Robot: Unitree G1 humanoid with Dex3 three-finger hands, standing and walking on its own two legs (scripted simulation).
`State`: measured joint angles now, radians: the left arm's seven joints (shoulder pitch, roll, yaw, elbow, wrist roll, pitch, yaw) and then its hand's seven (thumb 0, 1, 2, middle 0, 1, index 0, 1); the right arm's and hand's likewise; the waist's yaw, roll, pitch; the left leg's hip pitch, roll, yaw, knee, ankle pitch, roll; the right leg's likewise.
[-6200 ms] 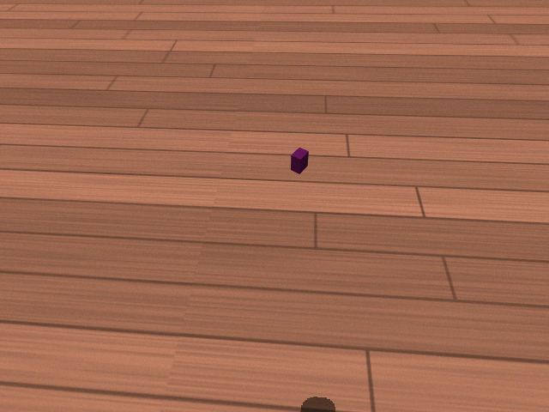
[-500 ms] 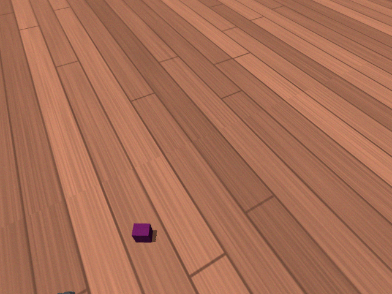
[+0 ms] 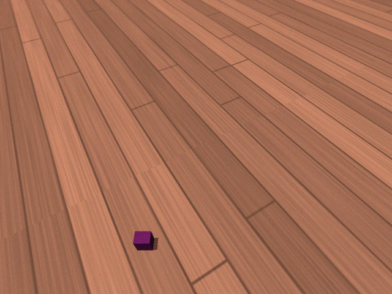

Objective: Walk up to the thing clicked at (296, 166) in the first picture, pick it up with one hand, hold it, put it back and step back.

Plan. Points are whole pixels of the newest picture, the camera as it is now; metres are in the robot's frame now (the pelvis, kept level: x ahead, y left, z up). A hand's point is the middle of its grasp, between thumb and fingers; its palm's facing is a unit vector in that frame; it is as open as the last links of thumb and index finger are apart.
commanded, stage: walk up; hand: left
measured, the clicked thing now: (144, 240) +0.47 +0.29 -0.73
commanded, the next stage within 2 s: stand in 0.26 s
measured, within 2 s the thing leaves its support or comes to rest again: neither
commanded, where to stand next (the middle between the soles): +0.09 +0.04 m, yaw +1 degrees
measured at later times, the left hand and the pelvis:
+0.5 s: hand out of the picture +0.10 +0.25 -0.16, palm faces -0.03 -0.94 -0.34, open 7.4 cm; pelvis +0.01 +0.00 +0.00, yaw +0 degrees
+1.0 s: hand out of the picture +0.08 +0.25 -0.16, palm faces -0.04 -0.94 -0.35, open 7.4 cm; pelvis +0.00 -0.01 +0.00, yaw +0 degrees
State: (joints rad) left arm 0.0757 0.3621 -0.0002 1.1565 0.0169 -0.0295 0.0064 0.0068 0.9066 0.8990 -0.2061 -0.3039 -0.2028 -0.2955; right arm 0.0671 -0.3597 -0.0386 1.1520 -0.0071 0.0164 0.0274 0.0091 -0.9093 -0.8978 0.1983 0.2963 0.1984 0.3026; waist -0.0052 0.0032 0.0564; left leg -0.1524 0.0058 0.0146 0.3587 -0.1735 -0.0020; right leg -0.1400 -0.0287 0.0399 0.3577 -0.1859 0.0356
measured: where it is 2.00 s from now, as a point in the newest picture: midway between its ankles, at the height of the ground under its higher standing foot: outside the picture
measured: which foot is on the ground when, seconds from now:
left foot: down 0.00-1.00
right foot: down 0.00-1.00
